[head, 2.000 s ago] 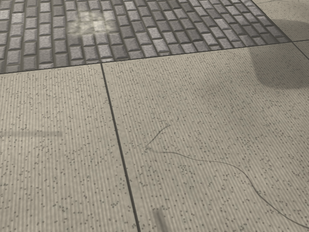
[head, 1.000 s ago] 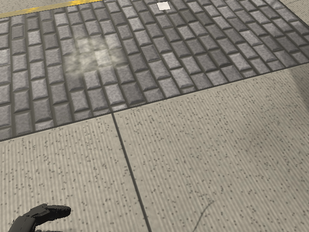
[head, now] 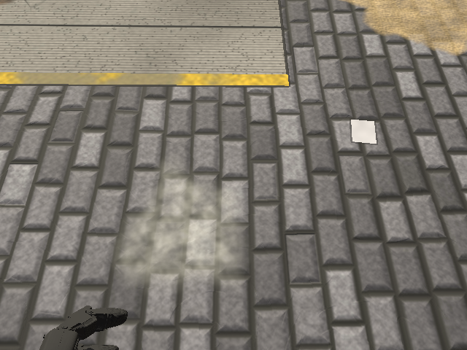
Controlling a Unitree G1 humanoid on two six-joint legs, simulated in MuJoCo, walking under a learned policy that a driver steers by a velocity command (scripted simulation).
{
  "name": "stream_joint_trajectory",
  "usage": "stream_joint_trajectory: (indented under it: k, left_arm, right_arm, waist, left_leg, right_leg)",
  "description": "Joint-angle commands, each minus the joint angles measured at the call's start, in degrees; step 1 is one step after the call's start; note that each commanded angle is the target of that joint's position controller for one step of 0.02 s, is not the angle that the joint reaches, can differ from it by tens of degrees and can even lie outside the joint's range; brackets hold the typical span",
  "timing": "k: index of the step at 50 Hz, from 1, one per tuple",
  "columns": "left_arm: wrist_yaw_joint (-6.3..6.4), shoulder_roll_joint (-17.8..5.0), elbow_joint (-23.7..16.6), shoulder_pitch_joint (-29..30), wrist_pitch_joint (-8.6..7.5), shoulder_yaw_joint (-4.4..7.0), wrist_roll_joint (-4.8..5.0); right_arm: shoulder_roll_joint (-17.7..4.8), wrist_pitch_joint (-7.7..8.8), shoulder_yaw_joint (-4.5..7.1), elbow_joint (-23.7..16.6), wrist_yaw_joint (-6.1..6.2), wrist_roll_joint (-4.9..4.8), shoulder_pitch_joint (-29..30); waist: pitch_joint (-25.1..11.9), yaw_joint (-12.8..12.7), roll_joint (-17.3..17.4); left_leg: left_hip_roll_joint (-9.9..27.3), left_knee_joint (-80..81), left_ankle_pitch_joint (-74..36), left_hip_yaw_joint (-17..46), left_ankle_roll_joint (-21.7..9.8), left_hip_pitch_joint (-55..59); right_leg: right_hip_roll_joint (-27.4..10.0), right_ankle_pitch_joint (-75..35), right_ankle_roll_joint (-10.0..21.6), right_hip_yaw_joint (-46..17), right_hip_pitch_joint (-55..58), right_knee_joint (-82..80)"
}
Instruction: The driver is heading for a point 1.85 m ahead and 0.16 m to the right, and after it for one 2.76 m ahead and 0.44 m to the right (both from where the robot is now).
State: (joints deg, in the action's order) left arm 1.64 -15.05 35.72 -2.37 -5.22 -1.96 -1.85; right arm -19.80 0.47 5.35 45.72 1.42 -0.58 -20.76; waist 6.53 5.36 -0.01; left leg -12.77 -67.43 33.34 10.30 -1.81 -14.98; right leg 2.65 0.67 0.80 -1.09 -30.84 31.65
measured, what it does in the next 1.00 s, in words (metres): steps on the spot: left foot, then right foot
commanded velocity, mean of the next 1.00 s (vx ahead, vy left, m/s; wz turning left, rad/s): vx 0.10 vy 0.00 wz -0.17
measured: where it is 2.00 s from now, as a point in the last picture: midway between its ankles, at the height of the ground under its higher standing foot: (159, 237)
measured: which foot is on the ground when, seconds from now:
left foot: up 0.00-0.30, down 0.32-0.70, up 0.72-1.00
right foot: down 0.00-0.34, up 0.36-0.68, down 0.70-1.00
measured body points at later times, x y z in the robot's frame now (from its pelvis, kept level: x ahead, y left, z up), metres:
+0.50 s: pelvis +0.06 +0.00 +0.03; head +0.07 +0.02 +0.48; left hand +0.10 +0.27 -0.10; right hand +0.21 -0.24 -0.07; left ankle +0.07 +0.10 -0.71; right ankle +0.06 -0.11 -0.64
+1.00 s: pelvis +0.06 -0.05 +0.04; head +0.05 -0.06 +0.49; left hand +0.25 +0.17 -0.06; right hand +0.03 -0.33 -0.09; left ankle +0.10 +0.08 -0.63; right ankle +0.01 -0.11 -0.71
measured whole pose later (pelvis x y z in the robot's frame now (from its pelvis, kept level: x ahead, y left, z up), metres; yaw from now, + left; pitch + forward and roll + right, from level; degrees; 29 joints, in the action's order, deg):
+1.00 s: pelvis +0.06 -0.05 +0.04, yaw -14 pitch +0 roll +1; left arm 0.4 -13.5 40.6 -14.6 -0.2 1.8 -1.8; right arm -17.3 -3.4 4.1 47.0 -2.5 1.5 -19.3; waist -1.5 2.0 1.3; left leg -1.5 -59.6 13.9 2.9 0.1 -29.9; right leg 2.6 12.8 4.3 2.8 -5.1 17.1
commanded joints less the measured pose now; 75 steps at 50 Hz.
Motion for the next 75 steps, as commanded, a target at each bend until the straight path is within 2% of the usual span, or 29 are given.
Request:
stream_joint_trajectory:
  k: [1,4,9,15,16,17,18,19,21,23,28,33,34,35,36,37,38,42,43,46,61,66,68,70,71,72,73,74,75]
  left_arm:
    - [0.47,-3.8,-2.8,-9.5,0.23,2.67,0.74]
    - [0.52,-4.4,1.5,-12.9,1.08,2.82,0.47]
    - [-1.1,-6.5,3.4,-11.0,1.57,3.87,-0.3]
    - [-2.3,-6.1,5.3,-12.8,5.03,4.02,0.48]
    - [-2.52,-6.2,5.6,-15.1,5.42,4.43,0.35]
    - [-3.0,-2.4,4.3,-17.1,5.37,3.98,0.62]
    - [-2.03,-4.2,2.9,-16.1,5.85,4.67,1.17]
    - [-1.86,-8.2,3.4,-14.2,6.59,6.28,0.91]
    - [-1.76,-7.9,5.8,-19.2,7.55,7.38,1.13]
    - [-1.82,-7.1,6.6,-20.7,8.08,7.78,0.58]
    - [-3.8,-3.1,2.3,-13.6,9.0,6.59,1.25]
    - [-4.24,-4.0,-0.1,-13.8,8.74,6.97,1.74]
    - [-3.8,-4.2,0.5,-15.6,8.2,7.1,1.4]
    - [-3.11,-8.5,1.0,-17.8,7.41,8.23,0.5]
    - [-2.87,-19.5,0.1,-20.0,6.93,10.82,0.75]
    - [-2.58,-17.6,0.9,-25.1,7.09,11.16,0.95]
    - [-2.01,-14.9,0.8,-21.9,7.44,10.07,1.06]
    - [-0.8,-4.4,-1.2,-8.8,7.48,5.83,1.64]
    - [-0.98,-4.2,0.1,-11.8,7.08,5.67,1.38]
    - [-1.44,-8.7,2.4,-16.0,5.75,6.81,-0.08]
    - [-0.45,-8.3,9.0,-17.0,-0.48,7.18,-0.28]
    - [-0.74,-8.4,12.3,-19.8,-0.76,7.28,-0.92]
    - [-0.75,-10.1,12.7,-18.6,-0.25,7.33,-0.51]
    - [-0.77,-14.2,12.1,-17.5,1.48,8.17,-0.37]
    - [-1.21,-14.8,11.0,-15.6,1.82,8.08,0.16]
    - [-2.19,-5.8,10.2,-19.1,1.36,5.67,-0.24]
    - [-2.84,-3.3,5.8,-17.8,-0.14,4.58,0.51]
    - [-2.45,-7.3,4.0,-7.7,-0.83,5.07,0.77]
    - [-2.19,-6.5,4.6,-9.2,-1.14,4.74,2.04]
  right_arm:
    - [-5.0,-0.66,-0.01,-4.4,-0.22,2.09,-5.0]
    - [-2.4,-2.82,-0.56,-6.5,-2.25,2.78,1.1]
    - [0.6,-4.04,-2.43,-7.4,-2.62,2.11,1.9]
    - [2.3,-4.04,-4.38,-6.5,-1.94,2.35,4.9]
    - [-0.1,-3.43,-4.11,-7.0,-1.51,2.78,5.2]
    - [-4.2,-2.87,-3.65,-8.0,-0.86,3.84,4.4]
    - [-10.8,-2.98,-1.28,-8.6,-0.08,2.86,8.9]
    - [-7.2,-2.52,-1.9,-8.3,0.45,2.93,10.0]
    - [-1.6,-1.72,-3.38,-9.4,0.91,2.31,16.5]
    - [0.4,-1.21,-3.65,-10.1,1.56,1.71,17.1]
    - [-0.8,-1.34,-2.25,-8.6,1.75,2.22,11.5]
    - [-4.5,-1.39,-0.19,-7.7,0.28,1.91,10.6]
    - [-4.4,-1.36,0.09,-7.1,0.03,1.67,9.8]
    - [-3.2,-1.45,0.04,-7.0,-0.35,1.83,8.0]
    - [1.4,-2.06,-1.51,-12.9,-0.2,1.73,12.6]
    - [-0.1,-2.65,-1.61,-13.4,0.31,2.65,18.0]
    - [0.1,-2.76,-1.67,-11.9,0.25,1.63,15.2]
    - [-1.7,-2.95,-1.12,-5.5,-0.78,2.02,7.0]
    - [-1.2,-3.12,-1.42,-4.6,-1.59,2.18,5.2]
    - [-3.1,-3.44,-0.55,-5.4,-3.72,2.0,10.3]
    - [-0.6,-1.56,-0.17,-7.5,-6.88,2.31,15.2]
    - [1.1,-1.13,-1.72,-10.8,-7.47,1.78,22.1]
    - [0.9,-1.1,-1.73,-10.3,-6.52,1.29,18.5]
    - [-2.7,-0.55,-0.02,-6.9,-5.38,0.59,3.9]
    - [-6.1,0.0,1.81,-2.7,-4.5,1.18,-9.1]
    - [-11.8,-0.24,3.38,-0.9,-3.34,2.42,-8.1]
    - [-15.8,-0.17,3.71,-2.8,-3.07,2.34,-7.8]
    - [-13.5,-0.22,3.44,-2.4,-2.7,2.5,-7.4]
    - [-12.3,0.4,2.99,-1.3,-1.91,3.07,-6.2]
  waist:
    - [-25.3,-5.1,-3.6]
    - [-14.8,-5.1,-3.4]
    - [-16.3,-2.1,-7.2]
    - [-10.7,-3.0,-8.4]
    - [-8.1,-3.2,-4.8]
    - [-9.2,-3.9,8.2]
    - [-5.2,-4.0,16.7]
    - [-2.6,-4.1,10.4]
    - [-3.6,-9.1,7.6]
    - [-6.5,-9.1,6.8]
    - [-8.7,-4.7,8.6]
    - [-10.2,-5.2,9.3]
    - [-10.5,-6.7,6.1]
    - [-9.4,-7.5,-4.3]
    - [-6.1,-7.9,-21.3]
    - [-8.6,-12.2,-11.1]
    - [-8.9,-9.7,-8.2]
    - [-11.0,-4.2,-6.1]
    - [-12.9,-5.1,-5.7]
    - [-4.5,-8.8,-8.5]
    - [2.7,-7.0,-3.7]
    - [5.4,-8.5,-3.3]
    - [0.7,-5.4,-4.5]
    - [-9.1,2.7,-6.7]
    - [-15.9,9.0,-3.7]
    - [-16.2,3.8,9.4]
    - [-24.2,1.4,14.0]
    - [-18.7,4.5,3.5]
    - [-12.6,1.8,2.0]
  left_leg:
    - [6.3,-18.6,-5.8,-3.3,2.8,-18.5]
    - [8.0,-8.9,-6.0,-3.6,3.6,-15.7]
    - [8.6,8.0,-10.0,-6.5,2.6,-7.2]
    - [9.5,38.4,-16.6,-10.9,0.1,10.9]
    - [13.1,44.0,-16.2,-6.4,-1.5,12.9]
    - [28.5,52.4,-9.8,9.5,-4.1,13.3]
    - [36.2,57.1,-8.2,14.9,-10.3,-2.8]
    - [32.6,56.7,-12.6,10.0,-11.4,-7.2]
    - [27.5,54.3,-27.6,-0.1,-9.8,-5.5]
    - [26.6,51.1,-39.9,-5.6,-10.2,0.9]
    - [28.8,46.6,-41.5,-9.8,-9.4,10.0]
    - [30.9,39.2,-40.8,-13.4,-6.1,7.9]
    - [29.7,34.1,-35.4,-16.2,-2.8,4.4]
    - [25.6,22.2,-21.5,-20.3,1.7,-4.8]
    - [13.3,11.9,4.2,-20.3,6.5,-24.3]
    - [13.8,3.0,6.1,-10.1,5.7,-25.9]
    - [14.8,0.5,0.6,-8.9,4.8,-25.6]
    - [14.8,3.0,-13.5,-11.0,3.8,-14.6]
    - [14.8,4.9,-14.6,-11.8,3.7,-13.5]
    - [13.5,8.2,-18.0,-7.7,2.1,-24.0]
    - [19.4,9.3,-27.3,-9.8,-0.1,-40.4]
    - [19.5,19.2,-24.8,-17.1,-6.4,-35.6]
    - [14.3,21.8,-20.4,-22.4,-9.6,-23.4]
    - [7.3,20.9,-12.3,-24.1,-11.6,-3.8]
    - [5.0,26.5,-13.4,-20.4,-13.1,16.1]
    - [16.8,35.1,1.7,1.3,-15.3,30.6]
    - [29.4,50.1,15.6,35.1,-20.2,37.1]
    - [29.3,54.4,8.2,32.0,-15.9,33.7]
    - [30.5,53.4,-0.8,24.9,-14.5,26.5]
  right_leg:
    - [-24.7,-33.0,16.2,-26.0,35.7,-5.6]
    - [-17.9,-31.6,13.2,-14.4,21.4,-10.0]
    - [-15.7,-29.1,12.0,-6.7,13.9,-12.1]
    - [-11.0,13.9,6.7,-8.1,1.8,-14.3]
    - [-9.2,19.8,3.4,-8.7,-2.0,-13.0]
    - [-4.2,27.7,0.2,-4.2,-3.6,-0.2]
    - [2.1,31.3,-0.6,1.4,-2.2,10.5]
    - [-0.1,28.8,-0.6,-2.2,1.5,20.8]
    - [-0.1,24.4,-1.3,-0.5,1.8,30.8]
    - [-1.3,23.0,-2.5,1.2,0.2,35.6]
    - [-4.1,24.4,-2.9,2.9,2.0,20.1]
    - [-1.8,22.0,0.1,7.7,13.1,3.1]
    - [-1.0,15.2,0.9,6.5,18.1,-4.2]
    - [-7.0,8.4,2.9,-6.0,24.2,-12.3]
    - [-23.4,-18.5,12.3,-32.7,27.1,-13.2]
    - [-23.5,-23.1,17.2,-31.0,29.3,-11.8]
    - [-21.8,-20.0,17.2,-23.8,28.5,-11.0]
    - [-12.8,-22.1,10.9,-7.9,24.4,-12.1]
    - [-12.6,-6.7,10.3,-7.7,26.2,-15.5]
    - [-16.3,33.4,9.8,-14.6,28.5,-25.4]
    - [-21.4,25.6,6.7,6.3,35.3,-30.0]
    - [-20.2,8.0,5.8,15.9,39.1,-28.8]
    - [-19.2,-29.8,4.8,20.2,39.4,-19.4]
    - [-20.5,-55.7,5.0,20.3,36.0,3.5]
    - [-19.3,-47.7,3.7,19.6,24.9,22.3]
    - [-11.6,5.7,1.3,17.8,2.7,42.1]
    - [-2.8,28.3,-0.3,6.1,-10.8,57.5]
    - [-5.7,19.9,0.7,-0.5,-16.3,58.7]
    - [-7.9,16.4,1.6,0.3,-16.7,57.6]
Velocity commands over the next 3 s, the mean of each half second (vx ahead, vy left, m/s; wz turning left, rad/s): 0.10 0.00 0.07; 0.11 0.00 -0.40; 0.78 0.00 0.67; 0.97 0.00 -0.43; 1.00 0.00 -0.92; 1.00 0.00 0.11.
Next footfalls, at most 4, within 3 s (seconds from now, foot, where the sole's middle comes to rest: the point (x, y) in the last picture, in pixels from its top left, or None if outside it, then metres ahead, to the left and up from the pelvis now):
0.32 left None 0.11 0.10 -0.75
0.70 right None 0.04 -0.12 -0.75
1.42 left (182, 337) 0.44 0.12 -0.75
1.90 right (182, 197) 0.88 0.10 -0.75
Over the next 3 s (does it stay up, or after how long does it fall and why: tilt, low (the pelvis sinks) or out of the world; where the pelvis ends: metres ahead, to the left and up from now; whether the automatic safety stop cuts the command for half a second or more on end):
stays up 1.62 -0.14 0.03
